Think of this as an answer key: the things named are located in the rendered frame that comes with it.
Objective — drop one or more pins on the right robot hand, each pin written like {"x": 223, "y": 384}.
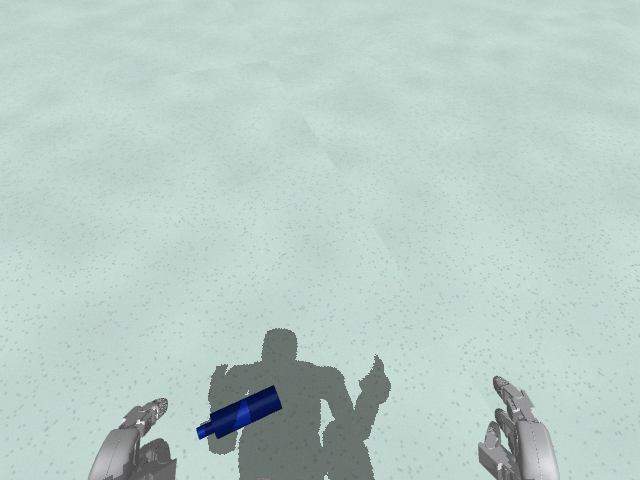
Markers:
{"x": 528, "y": 440}

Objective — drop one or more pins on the left robot hand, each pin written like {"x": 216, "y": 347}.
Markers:
{"x": 120, "y": 456}

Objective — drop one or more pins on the bottle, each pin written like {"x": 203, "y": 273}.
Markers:
{"x": 241, "y": 413}

